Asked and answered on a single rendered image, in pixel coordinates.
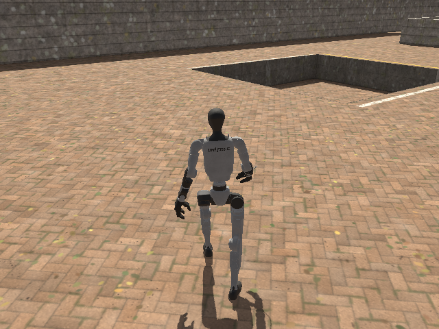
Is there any right robot hand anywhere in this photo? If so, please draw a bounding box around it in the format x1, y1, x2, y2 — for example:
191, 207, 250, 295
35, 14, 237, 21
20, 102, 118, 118
236, 171, 252, 183

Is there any right robot upper arm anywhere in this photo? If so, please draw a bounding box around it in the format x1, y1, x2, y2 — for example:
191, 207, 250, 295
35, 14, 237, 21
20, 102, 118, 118
231, 136, 252, 172

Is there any left robot upper arm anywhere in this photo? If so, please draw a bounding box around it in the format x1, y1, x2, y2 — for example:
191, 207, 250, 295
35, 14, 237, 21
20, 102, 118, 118
186, 138, 204, 178

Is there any left robot shin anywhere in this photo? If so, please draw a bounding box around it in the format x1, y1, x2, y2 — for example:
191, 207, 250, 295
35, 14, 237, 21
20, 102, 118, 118
200, 208, 211, 249

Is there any left robot hand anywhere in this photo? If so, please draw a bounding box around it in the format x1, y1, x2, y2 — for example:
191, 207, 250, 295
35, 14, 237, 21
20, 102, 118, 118
174, 200, 191, 219

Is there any right robot forearm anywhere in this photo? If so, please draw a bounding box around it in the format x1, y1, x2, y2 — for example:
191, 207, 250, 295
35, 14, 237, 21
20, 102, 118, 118
244, 162, 253, 177

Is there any left robot thigh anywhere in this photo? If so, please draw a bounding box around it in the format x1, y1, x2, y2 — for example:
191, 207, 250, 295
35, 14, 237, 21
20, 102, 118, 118
197, 190, 211, 219

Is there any left robot forearm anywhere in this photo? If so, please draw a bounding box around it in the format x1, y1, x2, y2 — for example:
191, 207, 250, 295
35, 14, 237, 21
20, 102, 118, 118
177, 167, 193, 202

